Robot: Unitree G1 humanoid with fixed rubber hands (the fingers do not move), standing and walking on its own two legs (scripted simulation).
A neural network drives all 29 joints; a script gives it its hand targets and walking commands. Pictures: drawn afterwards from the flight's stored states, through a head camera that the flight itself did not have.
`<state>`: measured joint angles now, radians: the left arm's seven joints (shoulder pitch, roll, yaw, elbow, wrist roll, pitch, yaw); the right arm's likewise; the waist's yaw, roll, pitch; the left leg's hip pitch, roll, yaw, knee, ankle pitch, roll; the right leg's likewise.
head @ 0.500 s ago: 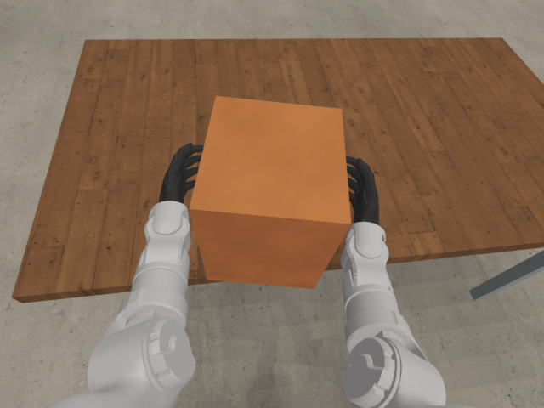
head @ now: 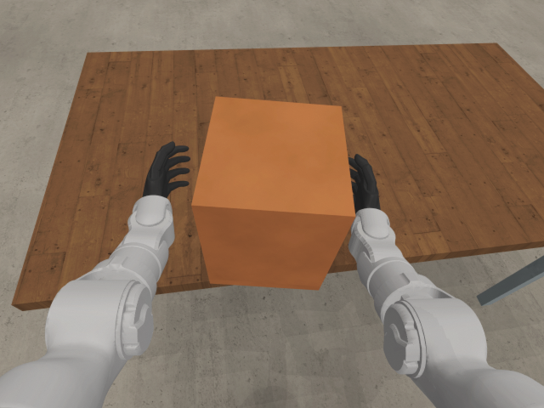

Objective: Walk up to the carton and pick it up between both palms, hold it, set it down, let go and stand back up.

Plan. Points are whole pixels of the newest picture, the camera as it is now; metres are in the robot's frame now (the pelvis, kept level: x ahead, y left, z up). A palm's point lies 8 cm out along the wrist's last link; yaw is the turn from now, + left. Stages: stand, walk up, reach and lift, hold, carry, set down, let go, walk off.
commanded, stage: set down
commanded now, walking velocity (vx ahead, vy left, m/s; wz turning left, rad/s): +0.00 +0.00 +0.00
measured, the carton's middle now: (271, 200) +0.44 -0.01 +0.01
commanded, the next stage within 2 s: none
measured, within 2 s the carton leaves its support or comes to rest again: neither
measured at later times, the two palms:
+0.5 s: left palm (132, 146) +0.43 +0.18 +0.14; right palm (416, 156) +0.42 -0.21 +0.14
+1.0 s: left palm (120, 135) +0.42 +0.18 +0.17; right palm (421, 147) +0.41 -0.19 +0.17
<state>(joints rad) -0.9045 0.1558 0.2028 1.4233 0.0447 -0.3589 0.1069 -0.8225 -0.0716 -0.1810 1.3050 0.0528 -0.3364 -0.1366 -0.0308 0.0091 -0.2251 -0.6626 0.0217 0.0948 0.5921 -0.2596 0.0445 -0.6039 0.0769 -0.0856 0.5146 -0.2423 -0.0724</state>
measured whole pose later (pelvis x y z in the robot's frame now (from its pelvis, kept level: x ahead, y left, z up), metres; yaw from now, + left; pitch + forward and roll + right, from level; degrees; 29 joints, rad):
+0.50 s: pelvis -0.02 -0.01 +0.00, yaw +1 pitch +15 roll +0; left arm -1.00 0.29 -0.01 1.25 -0.21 -0.06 0.03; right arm -0.97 -0.26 0.03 1.21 0.36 -0.05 -0.09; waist -0.05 -0.01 -0.24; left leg -0.60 0.01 0.08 0.58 -0.23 0.04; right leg -0.56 0.06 -0.10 0.54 -0.25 -0.08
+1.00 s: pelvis -0.01 -0.04 +0.02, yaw +3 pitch +6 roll +1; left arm -0.96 0.36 0.06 1.09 -0.18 0.16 -0.01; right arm -0.91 -0.16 -0.01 0.96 0.31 0.21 -0.22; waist -0.08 -0.06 -0.12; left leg -0.34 0.00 0.06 0.40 -0.16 0.00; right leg -0.30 0.07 -0.11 0.39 -0.20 -0.11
